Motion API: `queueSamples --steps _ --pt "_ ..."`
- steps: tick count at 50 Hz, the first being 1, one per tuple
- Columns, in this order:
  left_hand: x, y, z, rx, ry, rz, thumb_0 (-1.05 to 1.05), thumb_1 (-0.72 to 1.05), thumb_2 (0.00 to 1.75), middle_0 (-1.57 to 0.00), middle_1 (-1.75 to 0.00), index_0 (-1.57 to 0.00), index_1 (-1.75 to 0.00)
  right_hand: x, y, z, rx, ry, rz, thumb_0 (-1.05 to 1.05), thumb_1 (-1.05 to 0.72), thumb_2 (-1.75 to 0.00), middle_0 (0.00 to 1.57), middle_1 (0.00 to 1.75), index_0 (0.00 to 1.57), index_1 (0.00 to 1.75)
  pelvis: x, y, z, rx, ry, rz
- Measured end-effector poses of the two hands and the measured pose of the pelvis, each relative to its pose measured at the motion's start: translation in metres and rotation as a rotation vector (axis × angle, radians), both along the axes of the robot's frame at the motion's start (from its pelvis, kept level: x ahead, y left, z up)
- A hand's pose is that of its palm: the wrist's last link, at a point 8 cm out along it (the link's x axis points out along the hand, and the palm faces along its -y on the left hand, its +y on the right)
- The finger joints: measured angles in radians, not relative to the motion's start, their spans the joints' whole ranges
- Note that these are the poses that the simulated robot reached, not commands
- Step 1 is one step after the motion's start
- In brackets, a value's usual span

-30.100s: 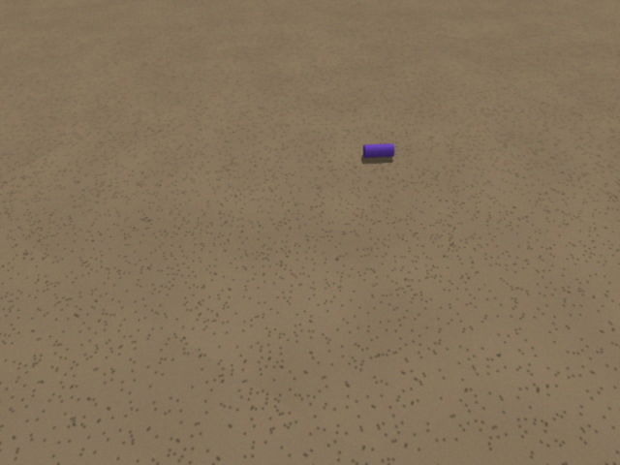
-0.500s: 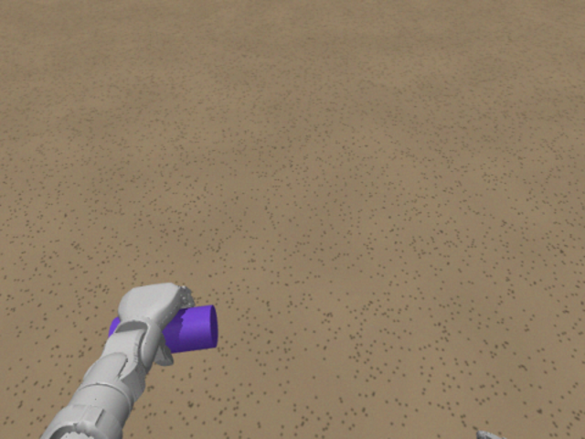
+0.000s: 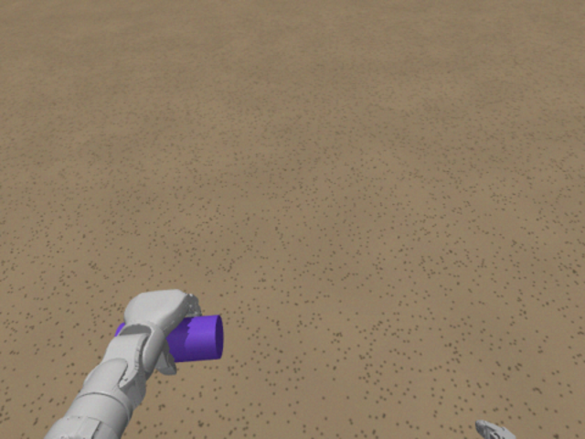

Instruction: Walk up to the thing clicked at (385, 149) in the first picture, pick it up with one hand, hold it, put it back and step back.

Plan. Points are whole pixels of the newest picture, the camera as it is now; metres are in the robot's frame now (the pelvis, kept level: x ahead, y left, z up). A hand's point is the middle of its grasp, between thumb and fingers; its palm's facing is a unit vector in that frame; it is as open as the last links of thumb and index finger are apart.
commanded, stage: hold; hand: left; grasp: from above
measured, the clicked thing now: (171, 340) +0.31 +0.22 -0.08
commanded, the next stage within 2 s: crouch in 1.36 s
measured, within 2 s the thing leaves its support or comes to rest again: neither
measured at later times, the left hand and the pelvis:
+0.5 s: hand (162, 349) +0.28 +0.21 -0.03, palm faces -0.46 -0.04 -0.89, open 9.5 cm; pelvis -0.02 +0.00 +0.01, yaw +0 degrees
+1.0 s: hand (160, 347) +0.27 +0.21 -0.02, palm faces -0.45 -0.04 -0.89, open 9.5 cm; pelvis -0.01 -0.01 +0.01, yaw +0 degrees
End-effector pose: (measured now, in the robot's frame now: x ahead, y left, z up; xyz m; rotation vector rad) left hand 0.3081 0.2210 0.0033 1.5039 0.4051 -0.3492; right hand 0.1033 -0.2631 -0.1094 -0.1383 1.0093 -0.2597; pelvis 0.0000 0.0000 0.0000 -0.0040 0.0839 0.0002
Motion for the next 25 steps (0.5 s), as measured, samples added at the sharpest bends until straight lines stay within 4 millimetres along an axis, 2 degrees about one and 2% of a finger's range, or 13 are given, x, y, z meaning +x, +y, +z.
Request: queueSamples --steps 25 --pt "-0.025 -0.005 0.020 -0.010 -0.010 -0.015 -0.01 0.09 0.31 -0.86 -0.26 -0.85 -0.28 0.008 0.003 0.011 0.010 -0.068 0.028 0.01 -0.90 -0.90 0.20 0.30 0.20 0.30 -0.015 -0.003 0.007 0.007 -0.059 -0.004"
